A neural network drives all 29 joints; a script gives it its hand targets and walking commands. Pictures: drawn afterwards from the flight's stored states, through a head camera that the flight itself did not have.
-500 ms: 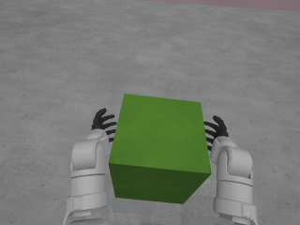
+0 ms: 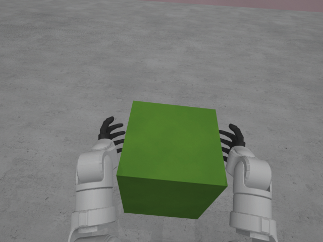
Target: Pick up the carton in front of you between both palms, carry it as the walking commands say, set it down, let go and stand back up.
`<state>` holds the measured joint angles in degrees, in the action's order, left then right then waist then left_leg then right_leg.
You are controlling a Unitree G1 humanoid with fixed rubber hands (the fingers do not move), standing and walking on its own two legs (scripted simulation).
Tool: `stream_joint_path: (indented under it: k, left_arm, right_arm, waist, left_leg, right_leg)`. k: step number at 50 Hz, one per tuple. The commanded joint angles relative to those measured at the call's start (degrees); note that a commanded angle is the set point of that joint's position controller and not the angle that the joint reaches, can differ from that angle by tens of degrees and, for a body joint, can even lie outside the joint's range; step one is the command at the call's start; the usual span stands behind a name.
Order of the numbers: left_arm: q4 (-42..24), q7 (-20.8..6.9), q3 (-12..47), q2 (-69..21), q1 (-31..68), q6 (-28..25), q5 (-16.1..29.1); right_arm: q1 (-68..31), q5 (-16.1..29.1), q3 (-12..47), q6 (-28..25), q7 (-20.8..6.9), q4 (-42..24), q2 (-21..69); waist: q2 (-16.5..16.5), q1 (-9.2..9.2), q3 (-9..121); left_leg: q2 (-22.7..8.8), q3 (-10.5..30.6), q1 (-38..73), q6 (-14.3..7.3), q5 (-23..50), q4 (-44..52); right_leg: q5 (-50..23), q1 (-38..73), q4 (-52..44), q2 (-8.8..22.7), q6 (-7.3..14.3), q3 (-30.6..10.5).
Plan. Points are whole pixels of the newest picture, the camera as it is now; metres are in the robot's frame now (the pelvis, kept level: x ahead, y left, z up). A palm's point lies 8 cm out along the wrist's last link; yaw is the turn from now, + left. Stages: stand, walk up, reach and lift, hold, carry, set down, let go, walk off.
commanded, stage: carry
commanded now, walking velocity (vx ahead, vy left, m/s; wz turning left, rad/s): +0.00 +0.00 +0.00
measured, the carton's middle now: (167, 163) +0.33 +0.00 +0.04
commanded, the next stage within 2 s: hold in 1.08 s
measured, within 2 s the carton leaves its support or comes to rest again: neither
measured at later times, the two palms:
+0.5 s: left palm (108, 164) +0.29 +0.15 +0.08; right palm (231, 172) +0.29 -0.15 +0.07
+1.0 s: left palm (108, 175) +0.28 +0.15 +0.05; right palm (228, 183) +0.28 -0.15 +0.04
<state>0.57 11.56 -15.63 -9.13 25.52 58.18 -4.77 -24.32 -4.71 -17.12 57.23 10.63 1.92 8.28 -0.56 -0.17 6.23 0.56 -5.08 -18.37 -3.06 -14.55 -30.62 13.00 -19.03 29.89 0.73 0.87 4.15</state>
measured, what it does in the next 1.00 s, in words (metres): stands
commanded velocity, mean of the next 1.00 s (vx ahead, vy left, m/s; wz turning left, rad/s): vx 0.00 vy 0.00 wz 0.00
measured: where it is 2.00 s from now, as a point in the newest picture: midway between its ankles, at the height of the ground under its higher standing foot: outside the picture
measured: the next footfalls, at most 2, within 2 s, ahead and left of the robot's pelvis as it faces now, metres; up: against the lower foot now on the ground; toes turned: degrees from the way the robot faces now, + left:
none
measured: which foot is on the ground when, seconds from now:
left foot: down 0.00-1.00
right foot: down 0.00-1.00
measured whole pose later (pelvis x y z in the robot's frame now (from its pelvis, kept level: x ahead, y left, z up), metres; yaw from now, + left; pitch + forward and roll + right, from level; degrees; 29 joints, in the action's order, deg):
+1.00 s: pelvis -0.01 +0.00 +0.00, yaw +0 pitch +2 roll +0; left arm 9.6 1.3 -9.2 -8.1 11.9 41.3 -13.2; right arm -10.8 -13.2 -10.0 41.1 1.2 10.8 7.9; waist -0.6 -0.2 7.7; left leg 0.9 -5.4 -18.8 -3.3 -13.5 -29.7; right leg 12.1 -19.8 29.5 1.1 0.7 3.9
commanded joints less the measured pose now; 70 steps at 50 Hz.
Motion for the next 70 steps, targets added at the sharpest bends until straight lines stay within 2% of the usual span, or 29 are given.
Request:
stream_joint_path:
  k: [1, 5, 8, 13, 17, 21, 23, 27, 30, 31, 37, 40, 43, 46, 54, 55, 56, 57, 58, 62, 64, 66, 70]
  left_arm:
    - [-2.9, -0.1, 32.7, -42.3, 32.5, -1.1, 8.7]
    - [-1.6, -0.3, 32.4, -42.0, 30.6, -0.8, 7.9]
    - [-1.3, -1.7, 33.2, -42.8, 28.9, -0.7, 7.8]
    - [-2.1, -6.0, 35.7, -44.1, 25.5, -1.1, 7.5]
    - [-4.1, -9.2, 38.1, -44.7, 24.1, -2.2, 8.6]
    - [-3.4, -11.9, 38.7, -45.1, 20.9, -3.4, 8.4]
    - [-2.4, -13.3, 37.9, -44.9, 18.8, -4.3, 7.1]
    - [0.9, -16.2, 36.0, -46.4, 16.5, -6.8, 5.6]
    - [3.5, -18.5, 34.5, -47.6, 14.3, -9.4, 4.4]
    - [4.5, -19.2, 34.0, -48.3, 13.3, -10.3, 3.7]
    - [8.4, -22.3, 33.3, -49.0, 11.5, -16.7, 3.1]
    - [7.7, -23.1, 34.4, -48.9, 12.5, -19.6, 4.0]
    - [6.3, -23.3, 36.6, -49.8, 13.4, -20.8, 5.3]
    - [4.6, -22.9, 37.9, -50.3, 13.6, -20.0, 5.7]
    - [6.2, -22.3, 35.4, -48.3, 10.8, -18.4, 3.9]
    - [7.0, -22.8, 36.6, -53.0, 10.9, -17.9, 5.8]
    - [6.0, -23.2, 36.4, -53.5, 12.9, -18.5, 5.4]
    - [7.3, -23.2, 35.4, -53.0, 12.4, -18.4, 4.0]
    - [7.7, -23.3, 34.8, -53.6, 13.7, -18.5, 3.9]
    - [10.9, -23.3, 33.1, -53.6, 15.0, -18.6, 3.3]
    - [11.4, -23.7, 33.0, -53.5, 16.1, -18.6, 3.3]
    - [11.8, -23.8, 32.1, -53.3, 16.9, -18.4, 3.0]
    - [13.6, -24.1, 30.5, -52.8, 16.9, -18.3, 2.1]
  right_arm:
    - [-32.9, 8.7, 33.2, -0.2, 0.0, -3.5, 42.2]
    - [-31.8, 8.4, 33.4, 0.1, -0.3, -2.4, 42.0]
    - [-29.6, 8.3, 34.1, 0.4, -1.7, -1.7, 42.5]
    - [-26.0, 8.0, 36.2, -0.1, -6.0, -2.7, 44.3]
    - [-24.5, 8.1, 38.4, -1.2, -8.9, -5.1, 44.6]
    - [-20.6, 7.6, 38.6, -2.6, -11.7, -4.7, 44.0]
    - [-19.4, 6.8, 38.2, -3.6, -13.1, -4.1, 44.2]
    - [-18.0, 5.9, 37.1, -6.2, -16.2, -1.6, 45.9]
    - [-16.1, 4.8, 36.0, -8.7, -18.4, 1.3, 47.3]
    - [-16.4, 4.8, 35.8, -9.7, -19.0, 2.3, 48.2]
    - [-13.5, 3.5, 33.9, -15.6, -21.9, 7.7, 49.6]
    - [-12.9, 3.6, 34.6, -18.4, -22.6, 8.2, 50.3]
    - [-14.0, 4.8, 36.9, -19.6, -22.7, 6.1, 51.1]
    - [-15.3, 5.5, 38.8, -19.0, -22.3, 3.1, 51.5]
    - [-12.6, 4.1, 36.4, -17.2, -21.7, 5.9, 49.4]
    - [-11.7, 4.7, 37.3, -16.9, -22.6, 3.3, 52.8]
    - [-13.8, 4.3, 37.6, -17.2, -23.0, 3.0, 52.2]
    - [-14.7, 3.7, 36.1, -17.4, -23.3, 4.7, 52.3]
    - [-15.5, 3.7, 36.0, -17.9, -23.4, 4.8, 52.3]
    - [-16.4, 3.0, 34.1, -18.1, -23.9, 9.4, 52.4]
    - [-16.3, 2.4, 32.5, -18.2, -23.8, 10.3, 52.6]
    - [-17.3, 2.2, 31.8, -18.1, -23.8, 11.5, 52.9]
    - [-17.8, 1.6, 30.9, -17.7, -23.4, 12.3, 52.8]
  waist:
    - [0.2, 0.01, 16.4]
    - [0.3, 0.04, 16.2]
    - [0.7, -0.11, 15.9]
    - [0.9, -0.03, 15.7]
    - [-0.4, 0.07, 15.6]
    - [1.0, 0.04, 15.4]
    - [1.0, -0.03, 15.5]
    - [1.2, 0.0, 14.1]
    - [0.0, -0.03, 13.1]
    - [0.8, -0.04, 13.4]
    - [0.4, -0.09, 13.1]
    - [0.6, -0.06, 13.7]
    - [0.7, -0.05, 13.8]
    - [0.1, 0.08, 13.8]
    - [0.4, 0.04, 13.8]
    - [0.8, 1.1, 9.3]
    - [1.0, 0.16, 11.0]
    - [0.8, -0.2, 9.9]
    - [1.9, -0.12, 8.9]
    - [2.2, -0.3, 4.8]
    - [2.2, 0.73, 4.2]
    - [2.2, 0.09, 2.9]
    - [0.9, 0.18, 1.9]
  left_leg:
    - [-8.5, 7.7, 5.7, -0.8, 10.1, 4.8]
    - [-8.3, 7.7, 5.5, -0.7, 8.5, 5.0]
    - [-8.1, 7.3, 5.4, -0.4, 9.8, 4.9]
    - [-8.3, 7.4, 5.3, -0.2, 11.5, 4.8]
    - [-8.3, 7.5, 5.0, -0.4, 9.6, 5.2]
    - [-8.4, 7.6, 5.4, -0.3, 10.9, 5.6]
    - [-8.6, 7.8, 5.5, -0.5, 12.1, 5.4]
    - [-8.6, 8.0, 4.3, -0.3, 9.5, 6.3]
    - [-8.3, 7.9, 3.1, -0.2, 7.0, 6.5]
    - [-8.1, 7.6, 3.4, -0.3, 6.0, 6.1]
    - [-8.0, 7.6, 3.5, -0.5, 7.2, 6.6]
    - [-8.5, 8.0, 3.8, -0.6, 8.0, 6.9]
    - [-8.3, 8.0, 3.6, -0.7, 6.6, 7.0]
    - [-8.3, 8.0, 3.5, -0.8, 5.0, 7.1]
    - [-8.2, 7.7, 3.6, -0.7, 8.0, 6.5]
    - [0.6, 14.3, 15.8, 0.6, 15.3, 9.0]
    - [0.7, 14.2, 16.3, 1.4, 16.7, 8.2]
    - [0.3, 14.7, 19.3, 1.8, 15.9, 8.6]
    - [0.5, 14.4, 17.9, 2.2, 13.7, 8.7]
    - [0.3, 13.9, 17.7, 2.1, 10.1, 9.7]
    - [0.3, 13.6, 18.4, 2.2, 9.8, 9.8]
    - [0.4, 13.4, 17.7, 1.9, 9.8, 9.7]
    - [1.0, 12.5, 17.5, 1.5, 9.4, 9.5]
  right_leg:
    - [-6.8, 6.1, -3.5, 6.4, 1.2, -5.9]
    - [-6.1, 5.9, -4.1, 6.4, 1.3, -6.2]
    - [-7.3, 6.1, -3.7, 6.6, 1.2, -5.9]
    - [-8.7, 6.5, -3.5, 6.6, 1.0, -5.8]
    - [-7.2, 6.6, -4.0, 6.6, 1.1, -5.8]
    - [-6.6, 6.1, -3.6, 6.4, 1.0, -5.6]
    - [-6.6, 6.3, -3.6, 6.3, 0.8, -5.5]
    - [-4.9, 5.7, -3.8, 6.2, 0.9, -5.6]
    - [-4.1, 5.1, -4.5, 6.4, 1.0, -5.9]
    - [-4.3, 5.2, -5.0, 6.6, 1.0, -6.3]
    - [-3.9, 3.9, -4.3, 6.4, 1.0, -6.2]
    - [-3.5, 4.1, -3.8, 6.0, 0.8, -6.0]
    - [-3.1, 4.2, -3.9, 6.2, 0.8, -6.3]
    - [-2.3, 4.0, -4.4, 6.3, 0.9, -6.4]
    - [-4.0, 4.1, -4.2, 6.4, 0.9, -6.1]
    - [-7.8, 12.1, -4.4, -5.8, 1.4, -8.3]
    - [-7.0, 12.5, -5.5, -5.1, 2.2, -9.6]
    - [-5.3, 9.9, -6.1, -5.0, 2.1, -9.4]
    - [-4.8, 11.0, -6.5, -4.5, 2.4, -9.8]
    - [-3.6, 11.4, -7.4, -4.5, 2.3, -10.1]
    - [-3.7, 11.5, -8.0, -4.4, 2.2, -10.2]
    - [-4.2, 12.6, -8.0, -4.3, 2.3, -10.3]
    - [-4.9, 14.2, -8.9, -3.9, 2.0, -10.8]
